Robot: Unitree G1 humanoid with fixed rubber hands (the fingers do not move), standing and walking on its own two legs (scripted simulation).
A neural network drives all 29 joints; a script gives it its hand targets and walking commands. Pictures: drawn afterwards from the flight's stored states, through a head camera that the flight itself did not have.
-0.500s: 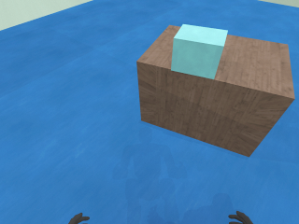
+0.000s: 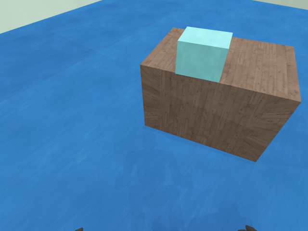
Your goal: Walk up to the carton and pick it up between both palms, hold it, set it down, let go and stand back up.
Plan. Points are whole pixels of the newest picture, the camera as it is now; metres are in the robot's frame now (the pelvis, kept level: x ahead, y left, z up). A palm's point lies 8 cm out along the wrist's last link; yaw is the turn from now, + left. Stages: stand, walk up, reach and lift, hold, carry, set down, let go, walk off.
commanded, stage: stand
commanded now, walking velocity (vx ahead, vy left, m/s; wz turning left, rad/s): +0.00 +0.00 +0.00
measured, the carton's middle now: (202, 54) +1.04 -0.25 -0.07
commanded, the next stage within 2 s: walk up in 1.14 s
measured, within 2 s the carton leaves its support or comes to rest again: neither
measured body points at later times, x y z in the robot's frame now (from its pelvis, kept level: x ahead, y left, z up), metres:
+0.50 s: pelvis +0.00 +0.00 +0.00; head +0.01 +0.00 +0.45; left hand +0.11 +0.25 -0.11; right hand +0.11 -0.25 -0.11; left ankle +0.02 +0.12 -0.73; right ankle +0.02 -0.13 -0.73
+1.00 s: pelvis +0.00 +0.00 +0.00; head +0.01 +0.00 +0.45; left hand +0.10 +0.25 -0.11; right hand +0.10 -0.25 -0.11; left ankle +0.02 +0.12 -0.73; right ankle +0.02 -0.13 -0.73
